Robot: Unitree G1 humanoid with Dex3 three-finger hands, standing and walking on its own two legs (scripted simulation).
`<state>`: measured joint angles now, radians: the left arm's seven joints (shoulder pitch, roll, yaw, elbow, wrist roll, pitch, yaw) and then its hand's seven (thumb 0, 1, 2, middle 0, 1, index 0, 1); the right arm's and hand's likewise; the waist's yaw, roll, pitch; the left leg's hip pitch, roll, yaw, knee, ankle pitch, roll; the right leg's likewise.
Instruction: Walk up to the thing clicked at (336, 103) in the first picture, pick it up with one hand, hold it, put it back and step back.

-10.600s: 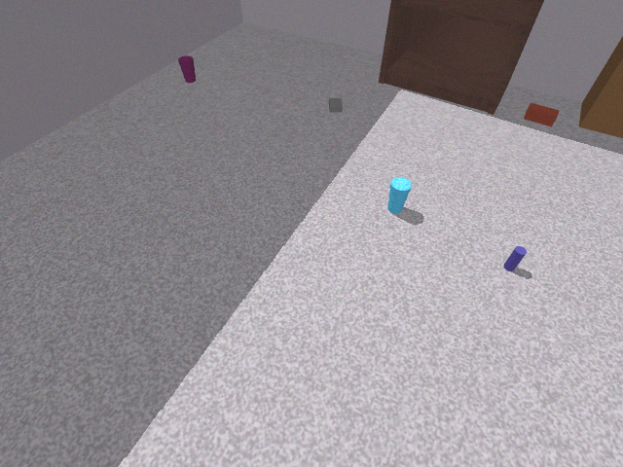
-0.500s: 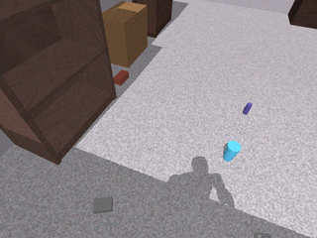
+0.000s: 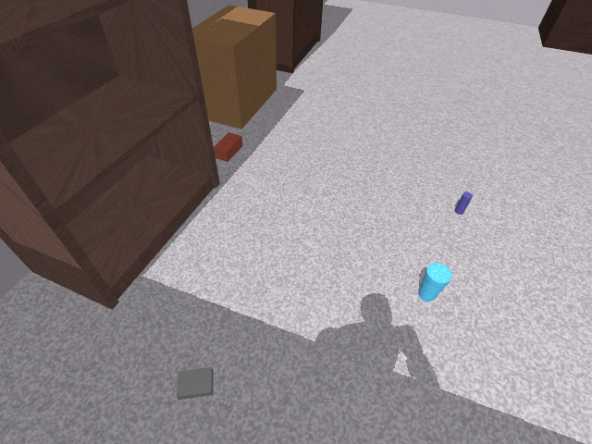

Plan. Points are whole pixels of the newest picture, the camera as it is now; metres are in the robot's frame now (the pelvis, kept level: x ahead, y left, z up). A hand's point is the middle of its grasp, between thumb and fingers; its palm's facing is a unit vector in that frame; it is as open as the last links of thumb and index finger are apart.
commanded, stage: stand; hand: left
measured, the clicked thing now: (195, 383) +0.45 +0.30 -0.77
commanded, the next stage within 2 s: none
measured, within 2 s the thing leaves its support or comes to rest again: neither
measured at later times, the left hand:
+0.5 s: hand out of the picture +0.09 +0.25 -0.16, palm faces -0.04 -0.94 -0.34, open 7.4 cm
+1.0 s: hand out of the picture +0.10 +0.24 -0.16, palm faces -0.04 -0.94 -0.34, open 7.4 cm
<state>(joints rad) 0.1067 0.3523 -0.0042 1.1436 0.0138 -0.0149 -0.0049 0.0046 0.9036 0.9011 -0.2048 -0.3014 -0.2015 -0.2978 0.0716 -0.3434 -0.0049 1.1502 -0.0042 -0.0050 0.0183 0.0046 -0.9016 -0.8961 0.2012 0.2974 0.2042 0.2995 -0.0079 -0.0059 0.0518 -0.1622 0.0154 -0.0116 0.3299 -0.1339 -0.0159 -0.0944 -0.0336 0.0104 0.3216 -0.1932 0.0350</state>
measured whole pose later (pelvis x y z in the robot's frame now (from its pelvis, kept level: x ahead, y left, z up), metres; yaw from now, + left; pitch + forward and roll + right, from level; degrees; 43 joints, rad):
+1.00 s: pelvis +0.02 -0.01 +0.00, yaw +0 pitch -1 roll +0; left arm 0.11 0.35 0.00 1.12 0.01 -0.01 0.00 0.00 0.90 0.90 -0.20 -0.30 -0.20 -0.30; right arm 0.08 -0.35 0.00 1.13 0.00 0.00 0.01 0.00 -0.90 -0.90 0.20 0.30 0.20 0.30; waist 0.00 0.00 0.06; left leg -0.14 0.03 -0.02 0.33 -0.17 -0.03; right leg -0.07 -0.02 0.00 0.31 -0.22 0.02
